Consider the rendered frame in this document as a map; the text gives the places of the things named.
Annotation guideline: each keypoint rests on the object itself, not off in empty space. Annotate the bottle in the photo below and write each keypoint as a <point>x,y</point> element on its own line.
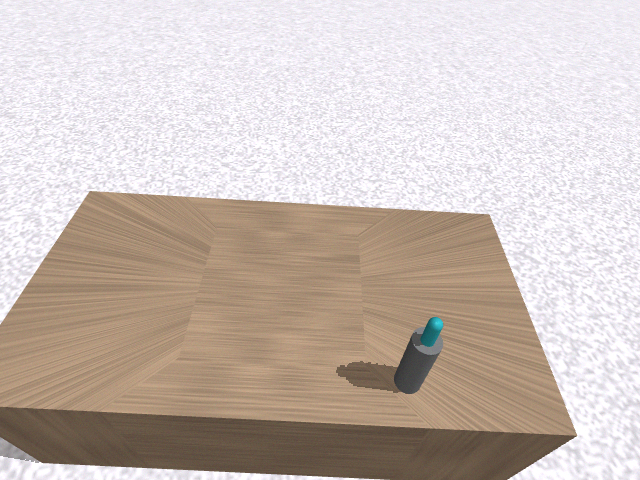
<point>422,351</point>

